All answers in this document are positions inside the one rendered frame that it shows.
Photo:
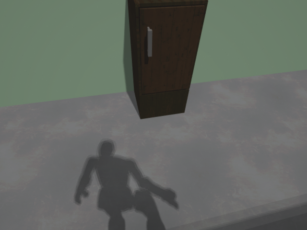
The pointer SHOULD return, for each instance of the cupboard door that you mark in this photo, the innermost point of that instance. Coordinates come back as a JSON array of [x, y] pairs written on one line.
[[174, 41]]

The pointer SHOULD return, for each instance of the handle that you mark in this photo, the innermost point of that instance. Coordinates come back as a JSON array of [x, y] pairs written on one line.
[[149, 42]]

